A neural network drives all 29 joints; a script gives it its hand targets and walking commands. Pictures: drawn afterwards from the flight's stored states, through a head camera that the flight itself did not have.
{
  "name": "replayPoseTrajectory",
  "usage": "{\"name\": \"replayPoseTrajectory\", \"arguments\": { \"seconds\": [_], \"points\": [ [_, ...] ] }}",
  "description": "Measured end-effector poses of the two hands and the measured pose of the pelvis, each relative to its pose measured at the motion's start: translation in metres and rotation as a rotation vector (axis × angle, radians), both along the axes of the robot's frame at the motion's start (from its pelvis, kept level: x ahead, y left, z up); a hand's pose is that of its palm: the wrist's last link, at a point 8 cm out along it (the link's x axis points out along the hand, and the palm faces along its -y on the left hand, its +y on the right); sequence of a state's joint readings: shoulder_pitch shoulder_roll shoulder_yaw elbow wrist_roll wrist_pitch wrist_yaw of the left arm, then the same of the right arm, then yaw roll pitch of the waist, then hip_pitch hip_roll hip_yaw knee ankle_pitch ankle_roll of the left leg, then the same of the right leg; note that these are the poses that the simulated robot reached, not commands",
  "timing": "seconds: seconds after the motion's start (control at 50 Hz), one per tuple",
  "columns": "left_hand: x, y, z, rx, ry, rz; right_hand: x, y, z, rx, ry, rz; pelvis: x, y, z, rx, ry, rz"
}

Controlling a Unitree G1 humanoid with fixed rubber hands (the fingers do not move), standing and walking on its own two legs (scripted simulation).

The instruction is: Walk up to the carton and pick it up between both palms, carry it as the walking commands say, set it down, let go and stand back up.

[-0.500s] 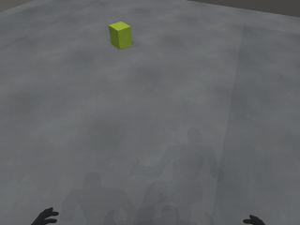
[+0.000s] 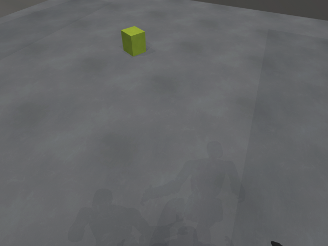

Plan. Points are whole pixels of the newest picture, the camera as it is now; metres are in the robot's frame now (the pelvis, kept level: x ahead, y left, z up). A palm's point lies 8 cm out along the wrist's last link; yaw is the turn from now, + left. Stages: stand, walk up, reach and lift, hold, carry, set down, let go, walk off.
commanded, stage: stand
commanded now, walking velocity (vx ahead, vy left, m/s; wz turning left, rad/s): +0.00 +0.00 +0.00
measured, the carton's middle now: (133, 41) +2.47 +0.37 -0.64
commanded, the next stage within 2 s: walk up in 1.34 s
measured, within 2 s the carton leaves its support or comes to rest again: neither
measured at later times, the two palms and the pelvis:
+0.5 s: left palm out of the picture +0.11 +0.29 -0.09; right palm out of the picture +0.10 -0.31 -0.09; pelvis +0.00 +0.00 +0.02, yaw +0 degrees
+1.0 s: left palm out of the picture +0.10 +0.30 -0.09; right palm out of the picture +0.10 -0.31 -0.09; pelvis +0.01 +0.00 +0.02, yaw +0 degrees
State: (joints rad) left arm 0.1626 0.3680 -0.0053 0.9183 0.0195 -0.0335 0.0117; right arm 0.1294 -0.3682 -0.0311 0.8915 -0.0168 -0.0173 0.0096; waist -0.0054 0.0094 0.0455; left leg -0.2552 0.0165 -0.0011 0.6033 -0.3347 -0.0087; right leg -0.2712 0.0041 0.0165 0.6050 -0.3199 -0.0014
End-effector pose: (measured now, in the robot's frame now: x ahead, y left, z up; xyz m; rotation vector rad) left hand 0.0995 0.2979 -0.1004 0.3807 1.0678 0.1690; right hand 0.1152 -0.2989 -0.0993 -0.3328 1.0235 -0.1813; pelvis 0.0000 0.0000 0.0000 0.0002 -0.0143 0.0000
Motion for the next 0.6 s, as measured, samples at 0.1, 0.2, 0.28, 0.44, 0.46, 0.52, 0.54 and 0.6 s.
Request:
{"name": "replayPoseTrajectory", "arguments": {
  "seconds": [0.1, 0.2, 0.28, 0.44, 0.46, 0.52, 0.54, 0.6],
  "points": [
    [0.004, 0.000, 0.004, -0.009, -0.011, 0.011, -0.002, 0.001, 0.002, 0.003, 0.017, -0.005, -0.001, 0.000, 0.005, 0.001, -0.009, 0.003],
    [0.004, -0.001, 0.008, -0.016, -0.012, 0.022, -0.005, -0.003, 0.006, -0.008, 0.041, -0.013, -0.001, -0.001, 0.010, 0.001, -0.015, 0.005],
    [0.003, -0.001, 0.010, -0.013, 0.002, 0.023, -0.007, -0.007, 0.009, -0.012, 0.046, -0.023, 0.000, -0.001, 0.013, 0.001, -0.018, 0.003],
    [0.006, -0.006, 0.010, -0.027, 0.014, 0.019, -0.010, -0.010, 0.011, -0.003, 0.056, -0.043, 0.002, -0.002, 0.016, 0.000, -0.019, -0.003],
    [0.007, -0.006, 0.010, -0.027, 0.015, 0.018, -0.010, -0.010, 0.010, -0.002, 0.059, -0.045, 0.002, -0.003, 0.016, -0.001, -0.019, -0.003],
    [0.007, -0.005, 0.011, -0.021, 0.021, 0.028, -0.013, -0.009, 0.009, -0.002, 0.076, -0.048, 0.003, -0.003, 0.017, -0.001, -0.019, 0.000],
    [0.007, -0.004, 0.011, -0.017, 0.023, 0.028, -0.014, -0.009, 0.008, -0.001, 0.077, -0.050, 0.003, -0.003, 0.017, -0.002, -0.020, 0.000],
    [0.007, -0.003, 0.012, -0.008, 0.028, 0.032, -0.016, -0.007, 0.006, 0.001, 0.087, -0.044, 0.003, -0.004, 0.017, 0.000, -0.022, 0.001]
  ]
}}
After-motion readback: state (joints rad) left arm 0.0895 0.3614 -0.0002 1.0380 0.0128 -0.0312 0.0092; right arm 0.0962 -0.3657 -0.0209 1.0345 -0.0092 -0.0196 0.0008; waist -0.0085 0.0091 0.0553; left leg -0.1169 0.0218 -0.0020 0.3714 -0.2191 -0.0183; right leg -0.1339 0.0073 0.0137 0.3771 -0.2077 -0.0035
